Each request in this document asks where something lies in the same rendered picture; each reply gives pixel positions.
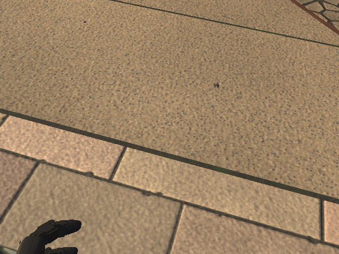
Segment robot left hand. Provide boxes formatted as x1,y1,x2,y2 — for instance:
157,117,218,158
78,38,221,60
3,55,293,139
16,220,82,254

